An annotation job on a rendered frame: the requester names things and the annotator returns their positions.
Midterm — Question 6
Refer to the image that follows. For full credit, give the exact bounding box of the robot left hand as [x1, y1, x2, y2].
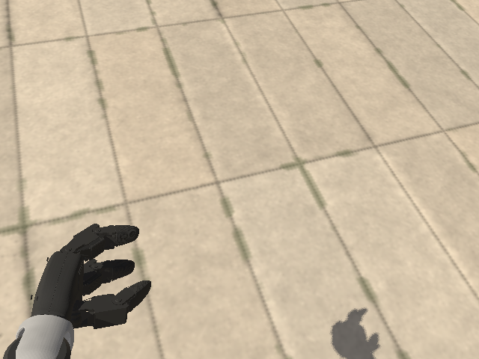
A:
[31, 224, 151, 329]

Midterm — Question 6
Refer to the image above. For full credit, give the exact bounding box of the robot left forearm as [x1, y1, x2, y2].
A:
[3, 314, 74, 359]

